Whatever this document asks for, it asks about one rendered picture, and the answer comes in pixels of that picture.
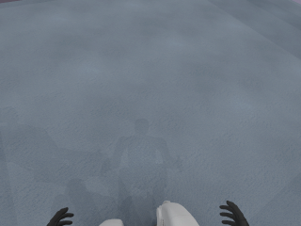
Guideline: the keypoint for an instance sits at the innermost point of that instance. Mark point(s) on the right robot hand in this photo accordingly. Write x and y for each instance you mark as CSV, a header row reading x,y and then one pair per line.
x,y
237,215

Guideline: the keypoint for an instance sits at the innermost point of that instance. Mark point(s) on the right robot thigh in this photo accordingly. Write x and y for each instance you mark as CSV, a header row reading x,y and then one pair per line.
x,y
174,214

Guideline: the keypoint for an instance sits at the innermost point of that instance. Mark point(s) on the left robot hand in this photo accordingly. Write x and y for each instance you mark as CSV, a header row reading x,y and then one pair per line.
x,y
55,221

